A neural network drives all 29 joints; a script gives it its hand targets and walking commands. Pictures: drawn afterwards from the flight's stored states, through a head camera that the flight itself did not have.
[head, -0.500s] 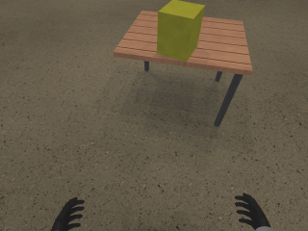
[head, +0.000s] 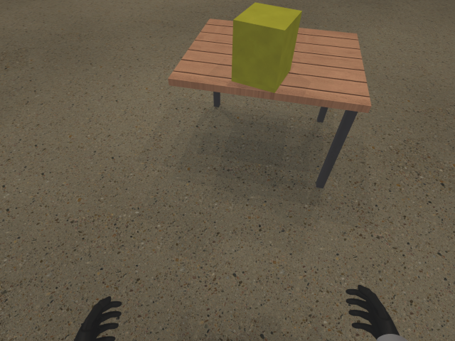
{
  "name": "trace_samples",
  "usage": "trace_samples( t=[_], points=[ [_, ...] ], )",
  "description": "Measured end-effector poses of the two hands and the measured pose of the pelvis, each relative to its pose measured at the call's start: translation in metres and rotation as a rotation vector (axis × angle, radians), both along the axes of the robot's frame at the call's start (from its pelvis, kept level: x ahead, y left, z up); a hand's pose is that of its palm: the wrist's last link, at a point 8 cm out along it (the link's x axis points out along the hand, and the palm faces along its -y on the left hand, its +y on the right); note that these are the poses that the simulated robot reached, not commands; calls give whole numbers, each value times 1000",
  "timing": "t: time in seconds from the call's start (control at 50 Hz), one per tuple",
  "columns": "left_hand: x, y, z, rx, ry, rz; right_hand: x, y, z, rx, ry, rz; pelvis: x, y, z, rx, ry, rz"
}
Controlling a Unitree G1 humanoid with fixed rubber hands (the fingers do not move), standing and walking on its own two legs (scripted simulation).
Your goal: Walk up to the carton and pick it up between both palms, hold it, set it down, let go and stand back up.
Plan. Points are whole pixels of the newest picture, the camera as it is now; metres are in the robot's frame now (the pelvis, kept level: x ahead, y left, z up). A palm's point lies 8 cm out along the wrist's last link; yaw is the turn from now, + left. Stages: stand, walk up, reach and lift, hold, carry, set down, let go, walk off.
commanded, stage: stand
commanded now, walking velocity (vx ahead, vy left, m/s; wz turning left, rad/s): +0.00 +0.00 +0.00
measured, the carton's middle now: (264, 47) +1.19 -0.16 -0.05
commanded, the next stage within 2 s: walk up in 1.06 s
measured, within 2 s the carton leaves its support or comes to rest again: neither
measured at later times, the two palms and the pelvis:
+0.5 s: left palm out of the picture +0.14 +0.25 -0.08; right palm (385, 333) +0.15 -0.27 -0.07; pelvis +0.00 +0.00 +0.00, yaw +0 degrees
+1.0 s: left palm out of the picture +0.13 +0.26 -0.09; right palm (386, 338) +0.14 -0.27 -0.07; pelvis -0.01 +0.00 +0.00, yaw +0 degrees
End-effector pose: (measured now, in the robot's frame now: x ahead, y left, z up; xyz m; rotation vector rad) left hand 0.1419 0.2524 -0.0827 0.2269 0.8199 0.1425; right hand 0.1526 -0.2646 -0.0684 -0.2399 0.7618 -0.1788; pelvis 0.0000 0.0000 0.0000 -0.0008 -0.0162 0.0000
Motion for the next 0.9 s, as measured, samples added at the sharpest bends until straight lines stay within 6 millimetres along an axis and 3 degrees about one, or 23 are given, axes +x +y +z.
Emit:
trace_samples(
  t=[0.9],
  points=[
    [-13, 5, -3, 9, 17, 10, -6, 0, 2, -3, -12, 4, -7, 0, 0, 0, -10, 0]
  ],
)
